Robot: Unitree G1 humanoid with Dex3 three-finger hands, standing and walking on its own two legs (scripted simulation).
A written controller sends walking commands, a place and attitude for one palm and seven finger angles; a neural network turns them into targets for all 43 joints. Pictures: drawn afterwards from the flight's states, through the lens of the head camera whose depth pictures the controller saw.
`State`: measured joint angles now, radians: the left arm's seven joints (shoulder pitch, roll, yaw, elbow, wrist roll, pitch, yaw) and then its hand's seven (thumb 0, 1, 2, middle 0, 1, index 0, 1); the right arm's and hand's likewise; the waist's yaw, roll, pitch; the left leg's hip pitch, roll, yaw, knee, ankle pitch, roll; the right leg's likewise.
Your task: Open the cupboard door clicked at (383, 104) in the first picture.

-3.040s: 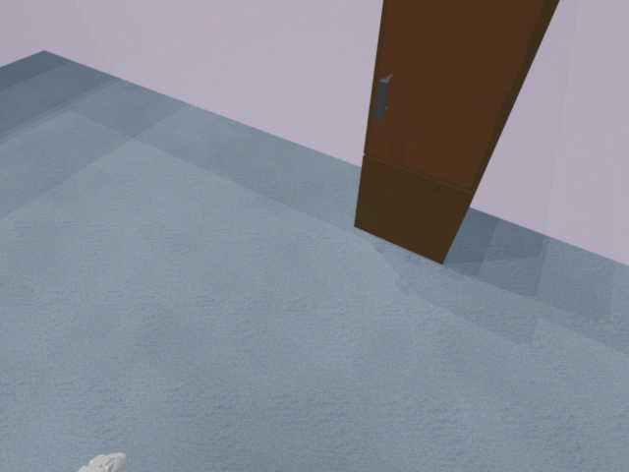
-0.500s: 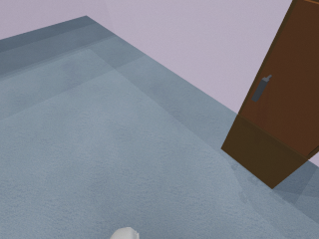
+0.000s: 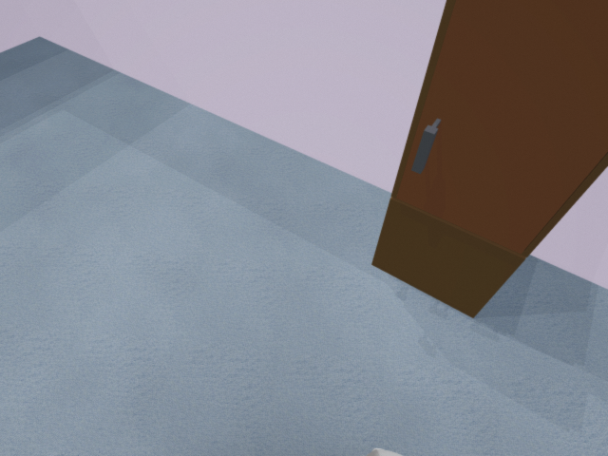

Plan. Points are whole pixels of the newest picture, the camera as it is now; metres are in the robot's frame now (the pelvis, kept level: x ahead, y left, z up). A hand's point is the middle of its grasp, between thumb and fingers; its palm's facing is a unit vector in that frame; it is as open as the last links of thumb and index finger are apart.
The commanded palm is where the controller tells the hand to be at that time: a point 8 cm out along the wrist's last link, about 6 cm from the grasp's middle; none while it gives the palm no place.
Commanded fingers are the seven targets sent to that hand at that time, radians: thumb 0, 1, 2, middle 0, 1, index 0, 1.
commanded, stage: turn to face it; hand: left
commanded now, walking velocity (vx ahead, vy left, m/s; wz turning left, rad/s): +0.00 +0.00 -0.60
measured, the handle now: (427, 145) +0.80 -0.24 -0.10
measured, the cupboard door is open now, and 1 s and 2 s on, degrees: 0 0 0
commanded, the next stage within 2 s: take the last steps up to it in 0.76 s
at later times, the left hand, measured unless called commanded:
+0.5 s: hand (195, 445) +0.15 +0.18 -0.17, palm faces -0.22 -0.96 -0.20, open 7.4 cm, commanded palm none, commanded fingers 0.00 0.90 0.90 -0.20 -0.30 -0.20 -0.30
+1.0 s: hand (223, 435) +0.17 +0.14 -0.16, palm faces -0.46 -0.86 -0.22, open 7.4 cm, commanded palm none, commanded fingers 0.00 0.90 0.90 -0.20 -0.30 -0.20 -0.30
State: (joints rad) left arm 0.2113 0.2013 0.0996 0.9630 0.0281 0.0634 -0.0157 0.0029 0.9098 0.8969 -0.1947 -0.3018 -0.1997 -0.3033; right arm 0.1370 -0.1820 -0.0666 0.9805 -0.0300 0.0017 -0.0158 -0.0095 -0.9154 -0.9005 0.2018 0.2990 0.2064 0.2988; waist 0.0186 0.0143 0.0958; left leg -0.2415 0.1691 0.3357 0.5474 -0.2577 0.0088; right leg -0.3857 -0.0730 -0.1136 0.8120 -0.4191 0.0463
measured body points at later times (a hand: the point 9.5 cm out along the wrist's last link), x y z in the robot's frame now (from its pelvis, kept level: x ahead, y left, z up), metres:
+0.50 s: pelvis +0.01 +0.01 -0.01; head +0.05 +0.02 +0.44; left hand +0.16 +0.23 -0.16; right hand +0.03 -0.27 -0.13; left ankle +0.03 +0.12 -0.74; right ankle +0.02 -0.12 -0.73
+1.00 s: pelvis -0.01 +0.02 +0.00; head +0.01 -0.01 +0.44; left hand +0.19 +0.18 -0.14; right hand -0.14 -0.19 -0.16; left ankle +0.04 +0.12 -0.73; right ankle -0.08 -0.07 -0.74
